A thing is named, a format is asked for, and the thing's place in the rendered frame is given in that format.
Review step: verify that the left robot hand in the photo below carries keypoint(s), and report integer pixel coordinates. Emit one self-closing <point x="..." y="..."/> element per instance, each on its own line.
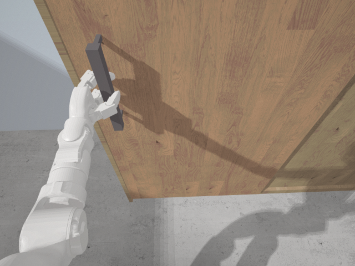
<point x="89" y="105"/>

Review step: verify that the handle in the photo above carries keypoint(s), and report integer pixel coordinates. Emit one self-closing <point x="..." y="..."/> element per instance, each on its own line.
<point x="99" y="67"/>

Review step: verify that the wardrobe door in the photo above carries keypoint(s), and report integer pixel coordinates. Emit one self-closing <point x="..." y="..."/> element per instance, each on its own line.
<point x="216" y="94"/>
<point x="326" y="155"/>

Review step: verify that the left robot upper arm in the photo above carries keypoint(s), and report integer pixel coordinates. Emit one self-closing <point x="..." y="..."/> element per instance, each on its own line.
<point x="51" y="237"/>

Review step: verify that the robot left forearm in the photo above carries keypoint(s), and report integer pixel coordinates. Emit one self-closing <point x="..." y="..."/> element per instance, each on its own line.
<point x="69" y="173"/>

